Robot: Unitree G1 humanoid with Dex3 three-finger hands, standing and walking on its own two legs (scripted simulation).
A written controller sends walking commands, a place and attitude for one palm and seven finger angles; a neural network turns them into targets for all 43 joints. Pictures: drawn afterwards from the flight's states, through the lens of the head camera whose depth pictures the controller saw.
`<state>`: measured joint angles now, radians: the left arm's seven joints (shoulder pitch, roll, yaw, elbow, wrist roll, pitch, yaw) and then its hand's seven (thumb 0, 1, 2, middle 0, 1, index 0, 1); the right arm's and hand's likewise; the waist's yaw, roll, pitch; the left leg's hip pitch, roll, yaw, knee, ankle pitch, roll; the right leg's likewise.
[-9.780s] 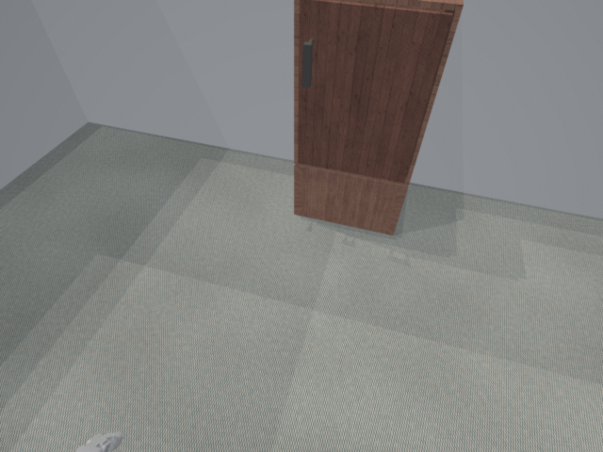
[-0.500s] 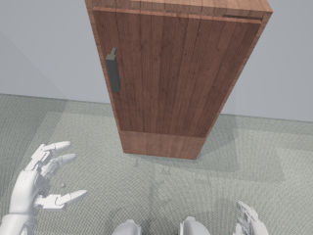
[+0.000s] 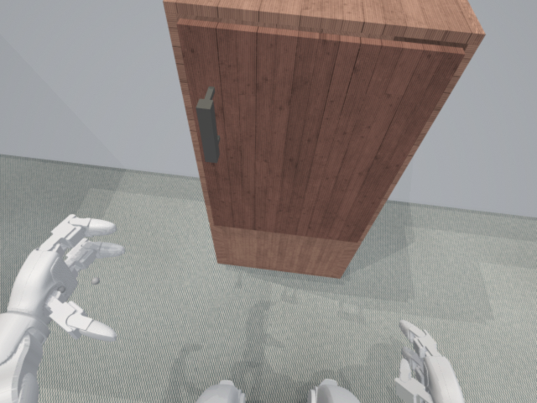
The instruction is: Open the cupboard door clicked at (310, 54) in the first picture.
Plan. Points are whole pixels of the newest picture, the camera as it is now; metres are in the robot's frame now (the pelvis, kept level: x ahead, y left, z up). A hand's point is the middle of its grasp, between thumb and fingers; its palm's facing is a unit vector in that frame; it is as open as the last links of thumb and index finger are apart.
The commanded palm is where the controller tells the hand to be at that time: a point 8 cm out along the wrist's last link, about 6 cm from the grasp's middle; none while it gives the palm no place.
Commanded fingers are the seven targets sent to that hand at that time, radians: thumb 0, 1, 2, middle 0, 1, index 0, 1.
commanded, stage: raise the hand with hooked fingers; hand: left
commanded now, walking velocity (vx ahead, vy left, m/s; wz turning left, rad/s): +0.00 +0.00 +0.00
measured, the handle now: (211, 125) +0.57 +0.15 +0.04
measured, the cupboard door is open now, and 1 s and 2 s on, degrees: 0 0 0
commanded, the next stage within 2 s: move the hooked fingers beside the handle in 0.66 s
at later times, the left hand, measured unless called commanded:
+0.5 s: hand (96, 254) +0.29 +0.26 +0.06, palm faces -0.03 -1.00 -0.05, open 13.9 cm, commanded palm +0.27 +0.31 +0.06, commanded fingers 0.00 -0.50 0.30 -0.30 -1.20 -0.30 -1.20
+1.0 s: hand (105, 242) +0.31 +0.25 +0.05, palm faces -0.05 -1.00 -0.02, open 13.9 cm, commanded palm +0.30 +0.30 +0.06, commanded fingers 0.00 -0.50 0.30 -0.30 -1.20 -0.30 -1.20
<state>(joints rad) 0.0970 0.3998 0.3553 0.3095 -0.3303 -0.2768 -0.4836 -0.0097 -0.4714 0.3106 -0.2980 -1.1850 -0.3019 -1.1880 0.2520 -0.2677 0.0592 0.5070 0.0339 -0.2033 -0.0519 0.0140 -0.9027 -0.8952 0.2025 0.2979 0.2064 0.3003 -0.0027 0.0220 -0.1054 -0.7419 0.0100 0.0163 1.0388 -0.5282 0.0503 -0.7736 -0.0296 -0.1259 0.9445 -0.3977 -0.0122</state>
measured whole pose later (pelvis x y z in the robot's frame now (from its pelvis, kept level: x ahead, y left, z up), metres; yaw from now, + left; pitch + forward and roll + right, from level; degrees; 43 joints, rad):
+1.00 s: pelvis -0.01 -0.01 +0.00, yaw +0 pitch +14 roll -2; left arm -0.19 0.45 0.42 0.59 -0.33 -0.33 -0.57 -0.01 -0.50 0.30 -0.30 -1.20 -0.31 -1.20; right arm 0.27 -0.29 0.06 0.55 0.03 -0.19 -0.07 0.01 -0.90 -0.90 0.20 0.30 0.21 0.30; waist -0.02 0.01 -0.09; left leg -0.76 0.02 0.01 1.03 -0.51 0.03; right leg -0.80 -0.02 -0.13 0.94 -0.38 -0.03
